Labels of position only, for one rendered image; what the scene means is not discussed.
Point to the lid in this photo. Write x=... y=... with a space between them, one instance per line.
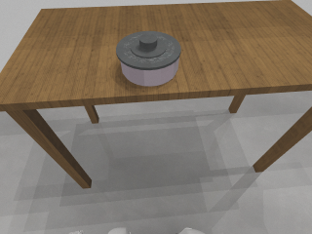
x=167 y=51

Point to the table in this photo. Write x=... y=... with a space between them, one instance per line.
x=67 y=58

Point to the knob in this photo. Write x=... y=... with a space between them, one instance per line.
x=148 y=41

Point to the pot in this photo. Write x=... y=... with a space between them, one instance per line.
x=150 y=78

